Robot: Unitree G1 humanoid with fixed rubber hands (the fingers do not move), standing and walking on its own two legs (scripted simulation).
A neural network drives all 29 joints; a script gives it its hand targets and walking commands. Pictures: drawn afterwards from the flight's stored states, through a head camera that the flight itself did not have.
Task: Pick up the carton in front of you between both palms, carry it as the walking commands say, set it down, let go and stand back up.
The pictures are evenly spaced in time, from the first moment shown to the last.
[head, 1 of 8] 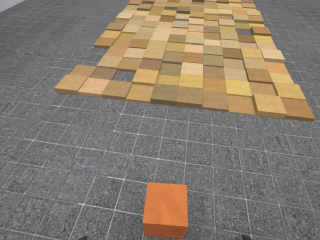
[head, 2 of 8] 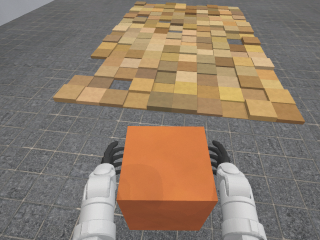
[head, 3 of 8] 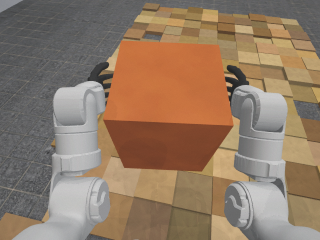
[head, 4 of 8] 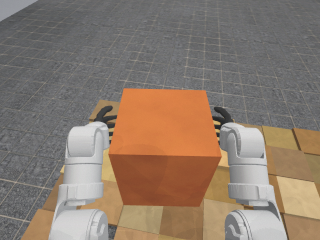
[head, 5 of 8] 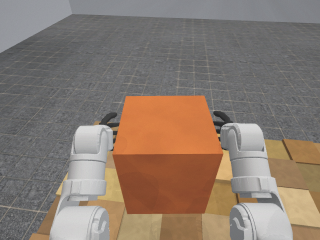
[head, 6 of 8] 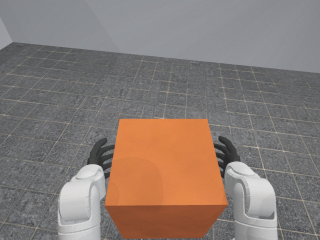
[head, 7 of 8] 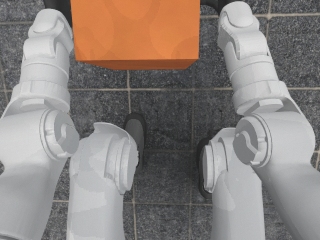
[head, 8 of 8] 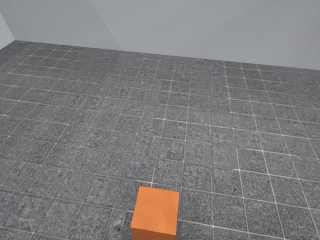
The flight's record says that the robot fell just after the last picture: no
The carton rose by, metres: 0.80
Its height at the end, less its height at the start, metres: +0.00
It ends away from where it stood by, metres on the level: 6.83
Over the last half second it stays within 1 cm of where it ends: yes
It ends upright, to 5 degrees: yes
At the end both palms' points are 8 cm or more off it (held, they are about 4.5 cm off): yes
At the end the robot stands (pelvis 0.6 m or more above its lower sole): yes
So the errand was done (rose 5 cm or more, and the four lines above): yes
